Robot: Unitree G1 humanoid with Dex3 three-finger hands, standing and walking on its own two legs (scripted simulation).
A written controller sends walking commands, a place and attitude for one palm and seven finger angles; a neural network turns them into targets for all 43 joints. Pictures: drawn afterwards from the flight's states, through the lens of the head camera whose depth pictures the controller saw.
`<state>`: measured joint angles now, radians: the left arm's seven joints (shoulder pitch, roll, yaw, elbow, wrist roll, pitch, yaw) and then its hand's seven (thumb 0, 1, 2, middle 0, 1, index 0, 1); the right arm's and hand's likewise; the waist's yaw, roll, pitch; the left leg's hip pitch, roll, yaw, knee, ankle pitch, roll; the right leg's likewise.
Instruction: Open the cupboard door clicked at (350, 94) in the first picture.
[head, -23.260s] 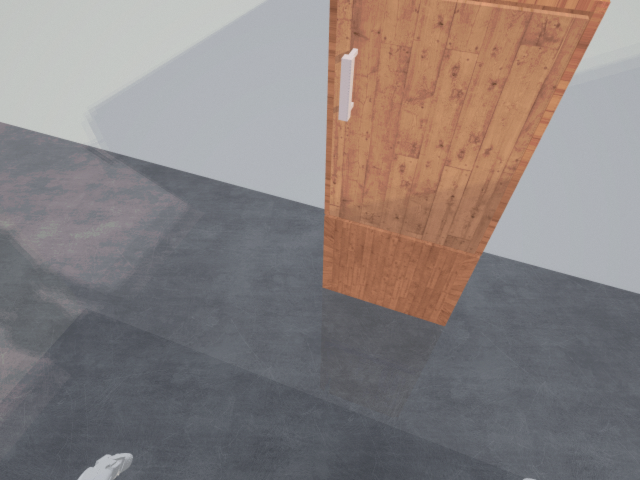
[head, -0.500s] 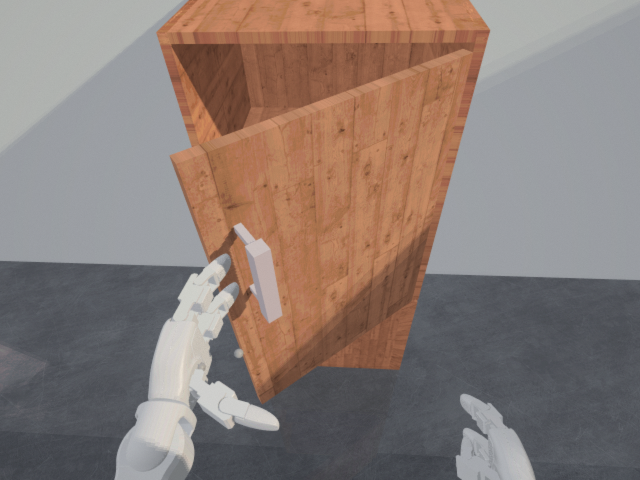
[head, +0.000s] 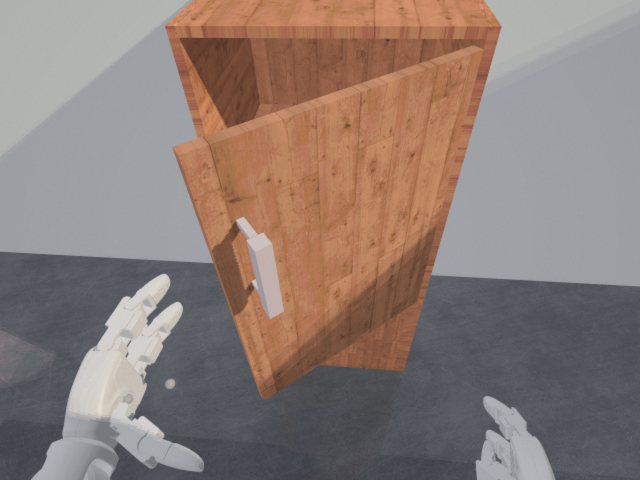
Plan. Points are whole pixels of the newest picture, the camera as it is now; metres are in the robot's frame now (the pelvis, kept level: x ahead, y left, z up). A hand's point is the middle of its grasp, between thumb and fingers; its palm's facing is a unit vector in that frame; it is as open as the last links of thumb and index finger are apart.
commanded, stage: draw the hand back to the body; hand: left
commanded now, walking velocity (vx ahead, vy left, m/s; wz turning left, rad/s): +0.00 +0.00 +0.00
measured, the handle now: (259, 268) +0.34 +0.11 +0.11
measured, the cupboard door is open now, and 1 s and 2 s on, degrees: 39 39 39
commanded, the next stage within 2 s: step back with the hand held close in 1.60 s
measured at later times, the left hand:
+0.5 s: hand (126, 365) +0.20 +0.21 +0.13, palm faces +0.01 -1.00 -0.07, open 16.3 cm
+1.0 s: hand (58, 331) +0.21 +0.27 +0.16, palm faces +0.36 -0.85 -0.38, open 11.8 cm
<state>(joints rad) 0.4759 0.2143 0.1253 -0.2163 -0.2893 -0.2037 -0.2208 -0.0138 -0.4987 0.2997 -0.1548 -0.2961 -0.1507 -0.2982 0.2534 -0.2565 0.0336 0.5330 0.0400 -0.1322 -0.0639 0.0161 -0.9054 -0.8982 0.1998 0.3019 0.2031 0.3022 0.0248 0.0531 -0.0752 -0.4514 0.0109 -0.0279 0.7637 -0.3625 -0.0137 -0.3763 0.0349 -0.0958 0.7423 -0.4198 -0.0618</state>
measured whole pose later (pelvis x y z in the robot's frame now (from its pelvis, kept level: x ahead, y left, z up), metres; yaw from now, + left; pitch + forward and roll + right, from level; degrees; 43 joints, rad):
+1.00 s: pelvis +0.02 +0.03 +0.03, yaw -1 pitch -3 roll +0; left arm 0.50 0.32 0.23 -0.40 -0.06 -0.06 0.13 0.00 0.22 0.61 -0.19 -0.30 -0.18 -0.30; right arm 0.20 -0.22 0.06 0.62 0.01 -0.11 -0.07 0.02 -0.90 -0.90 0.20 0.30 0.21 0.30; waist 0.07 0.05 0.01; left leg -0.16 -0.02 0.02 0.46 -0.25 0.03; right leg -0.09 0.01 -0.04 0.43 -0.29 -0.01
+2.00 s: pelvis -0.01 +0.02 +0.03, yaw -3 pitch +0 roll -1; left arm 0.56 0.39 0.35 -0.45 -0.06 -0.12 0.10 0.01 0.89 0.90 -0.21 -0.30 -0.21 -0.30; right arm 0.15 -0.25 -0.01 0.56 0.03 0.01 -0.07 0.01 -0.90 -0.90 0.20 0.30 0.20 0.30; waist 0.02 0.05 0.05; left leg -0.24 0.01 0.04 0.46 -0.21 0.02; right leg -0.18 0.04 -0.03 0.42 -0.23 -0.03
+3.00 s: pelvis -0.24 +0.04 +0.01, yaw -4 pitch +2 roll -1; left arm 0.60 0.51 0.46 -0.62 -0.08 -0.22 0.12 0.01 0.89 0.90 -0.22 -0.30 -0.21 -0.30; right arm 0.15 -0.17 0.04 0.64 0.00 -0.10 -0.03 0.01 -0.90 -0.90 0.20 0.30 0.21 0.30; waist 0.01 -0.01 0.01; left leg -0.62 0.01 -0.01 0.66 -0.18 -0.01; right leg -0.04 0.08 -0.04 0.47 -0.47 -0.07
